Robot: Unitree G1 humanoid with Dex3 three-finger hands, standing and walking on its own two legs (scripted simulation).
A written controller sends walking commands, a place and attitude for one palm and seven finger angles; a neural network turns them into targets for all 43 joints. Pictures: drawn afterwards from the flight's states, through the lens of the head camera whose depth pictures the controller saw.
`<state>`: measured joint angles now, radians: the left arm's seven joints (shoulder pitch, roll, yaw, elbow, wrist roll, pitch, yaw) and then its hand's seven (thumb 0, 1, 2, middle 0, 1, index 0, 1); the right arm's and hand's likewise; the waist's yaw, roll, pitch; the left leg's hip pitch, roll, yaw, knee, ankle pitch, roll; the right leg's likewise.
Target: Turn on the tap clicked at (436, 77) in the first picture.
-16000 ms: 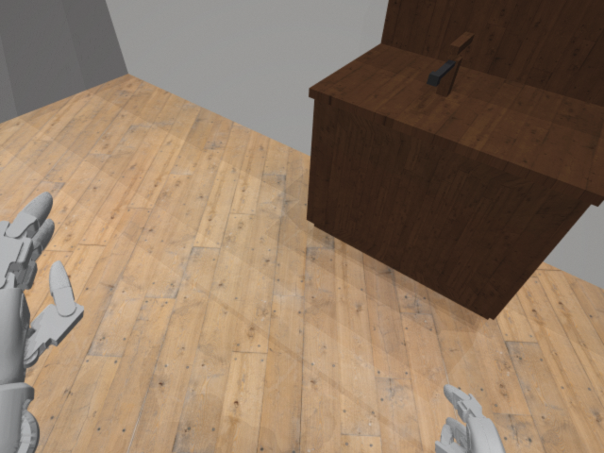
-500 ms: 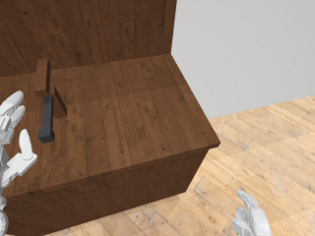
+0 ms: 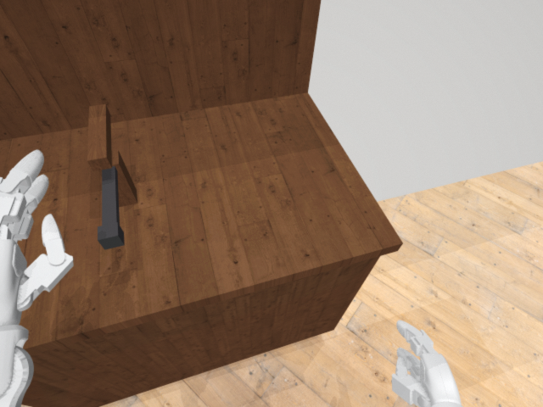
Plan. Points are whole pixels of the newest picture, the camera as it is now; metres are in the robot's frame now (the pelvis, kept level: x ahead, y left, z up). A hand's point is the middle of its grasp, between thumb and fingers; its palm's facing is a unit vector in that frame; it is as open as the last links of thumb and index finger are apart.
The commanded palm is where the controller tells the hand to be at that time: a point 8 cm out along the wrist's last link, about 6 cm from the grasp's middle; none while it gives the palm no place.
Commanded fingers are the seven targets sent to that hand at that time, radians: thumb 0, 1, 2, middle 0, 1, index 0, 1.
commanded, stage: come to a stop and stand still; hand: left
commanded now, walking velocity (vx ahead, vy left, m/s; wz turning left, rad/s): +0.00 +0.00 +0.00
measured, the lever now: (111, 236) +0.33 +0.27 +0.04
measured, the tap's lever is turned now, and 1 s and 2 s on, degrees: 0 0 0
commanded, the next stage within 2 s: look again from close up in 0.50 s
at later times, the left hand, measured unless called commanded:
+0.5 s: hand (12, 268) +0.22 +0.29 +0.15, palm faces +0.39 -0.84 -0.37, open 7.4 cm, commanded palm +0.15 +0.32 +0.18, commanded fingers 0.00 0.90 0.90 -0.20 -0.30 -0.20 -0.30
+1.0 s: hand (33, 282) +0.20 +0.26 +0.16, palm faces +0.40 -0.84 -0.37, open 7.4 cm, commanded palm +0.14 +0.29 +0.18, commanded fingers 0.00 0.90 0.90 -0.20 -0.30 -0.20 -0.30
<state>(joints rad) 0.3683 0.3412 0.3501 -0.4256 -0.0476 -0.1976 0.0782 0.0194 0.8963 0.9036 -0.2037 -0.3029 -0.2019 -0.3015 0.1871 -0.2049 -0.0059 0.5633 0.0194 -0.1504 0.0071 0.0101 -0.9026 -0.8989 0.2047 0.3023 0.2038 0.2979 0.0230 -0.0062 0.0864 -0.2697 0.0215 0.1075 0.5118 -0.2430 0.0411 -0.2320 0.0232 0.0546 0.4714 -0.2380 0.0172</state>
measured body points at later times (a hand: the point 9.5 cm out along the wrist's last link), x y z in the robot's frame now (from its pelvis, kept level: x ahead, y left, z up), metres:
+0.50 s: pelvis +0.00 +0.04 +0.00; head +0.03 +0.07 +0.45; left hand +0.19 +0.34 +0.17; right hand +0.19 -0.16 -0.06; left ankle +0.02 +0.09 -0.74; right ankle +0.01 -0.13 -0.74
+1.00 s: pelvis -0.01 +0.01 +0.01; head +0.01 +0.03 +0.45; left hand +0.17 +0.30 +0.18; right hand +0.18 -0.22 -0.06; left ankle +0.02 +0.09 -0.74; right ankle +0.01 -0.13 -0.74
